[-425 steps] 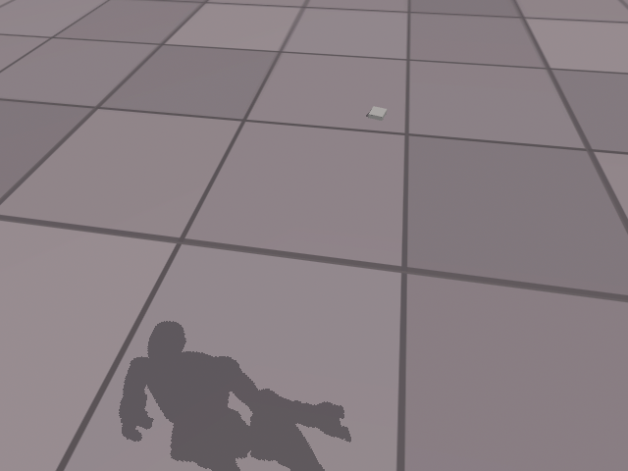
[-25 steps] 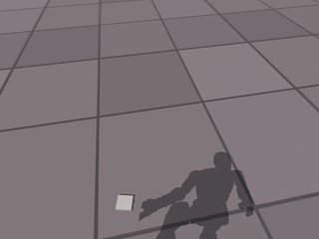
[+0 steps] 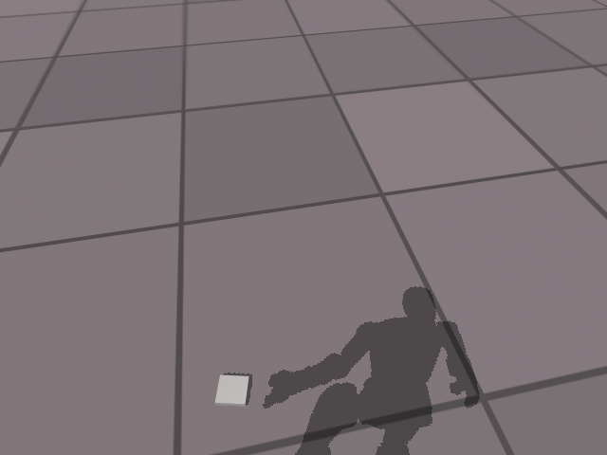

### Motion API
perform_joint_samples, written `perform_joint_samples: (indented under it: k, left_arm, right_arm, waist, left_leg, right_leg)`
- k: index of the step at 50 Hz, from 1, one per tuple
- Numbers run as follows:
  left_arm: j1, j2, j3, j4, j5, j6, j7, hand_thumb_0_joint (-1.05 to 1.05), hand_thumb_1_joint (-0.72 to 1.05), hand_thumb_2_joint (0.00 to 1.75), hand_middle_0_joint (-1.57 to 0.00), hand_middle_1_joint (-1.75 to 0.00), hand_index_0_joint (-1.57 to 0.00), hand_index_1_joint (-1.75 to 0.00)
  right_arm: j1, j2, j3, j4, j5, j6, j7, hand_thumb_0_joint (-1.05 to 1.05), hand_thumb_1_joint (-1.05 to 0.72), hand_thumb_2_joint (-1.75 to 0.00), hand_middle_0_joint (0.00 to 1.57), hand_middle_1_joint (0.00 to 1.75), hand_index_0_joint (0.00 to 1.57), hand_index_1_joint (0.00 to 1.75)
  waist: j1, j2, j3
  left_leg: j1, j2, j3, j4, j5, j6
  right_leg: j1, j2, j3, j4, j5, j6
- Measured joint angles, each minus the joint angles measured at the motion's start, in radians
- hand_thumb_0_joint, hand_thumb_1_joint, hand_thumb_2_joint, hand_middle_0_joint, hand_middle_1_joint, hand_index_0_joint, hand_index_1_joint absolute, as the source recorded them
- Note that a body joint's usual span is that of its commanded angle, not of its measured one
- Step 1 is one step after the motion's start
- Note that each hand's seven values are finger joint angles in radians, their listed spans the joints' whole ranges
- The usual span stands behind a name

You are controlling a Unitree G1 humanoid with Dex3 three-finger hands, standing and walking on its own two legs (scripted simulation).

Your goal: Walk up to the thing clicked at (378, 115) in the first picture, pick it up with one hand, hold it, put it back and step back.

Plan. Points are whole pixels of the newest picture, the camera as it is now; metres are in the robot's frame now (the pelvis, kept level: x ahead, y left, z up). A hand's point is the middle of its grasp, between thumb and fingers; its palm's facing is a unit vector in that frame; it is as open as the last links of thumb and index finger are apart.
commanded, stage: stand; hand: left
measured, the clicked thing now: (232, 390) +0.46 +0.24 -0.77
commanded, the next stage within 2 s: none
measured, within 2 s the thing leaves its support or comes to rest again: neither
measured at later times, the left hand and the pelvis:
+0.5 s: hand out of the picture +0.09 +0.25 -0.16, palm faces +0.00 -0.94 -0.34, open 7.3 cm; pelvis +0.01 +0.00 +0.00, yaw +0 degrees
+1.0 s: hand out of the picture +0.08 +0.25 -0.16, palm faces -0.01 -0.94 -0.34, open 7.3 cm; pelvis +0.01 -0.01 +0.00, yaw +0 degrees
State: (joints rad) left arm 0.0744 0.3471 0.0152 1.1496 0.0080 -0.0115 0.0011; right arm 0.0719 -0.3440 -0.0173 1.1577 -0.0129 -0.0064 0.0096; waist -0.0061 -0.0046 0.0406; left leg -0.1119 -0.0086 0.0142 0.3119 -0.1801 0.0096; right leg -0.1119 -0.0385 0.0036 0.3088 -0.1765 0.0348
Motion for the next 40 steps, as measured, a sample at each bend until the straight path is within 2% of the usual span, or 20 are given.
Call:
perform_joint_samples:
  k: [40]
  left_arm:
    - [0.030, 0.000, -0.004, -0.013, 0.001, 0.005, 0.000, 0.00, 0.91, 0.90, -0.21, -0.30, -0.20, -0.30]
  right_arm:
    - [0.008, -0.003, 0.011, -0.009, 0.003, -0.004, -0.006, 0.00, -0.90, -0.90, 0.21, 0.30, 0.20, 0.30]
  waist:
    - [0.006, 0.006, 0.005]
  left_leg:
    - [0.024, 0.009, -0.008, -0.012, -0.008, -0.008]
  right_leg:
    - [0.031, 0.009, -0.008, -0.022, -0.005, -0.007]
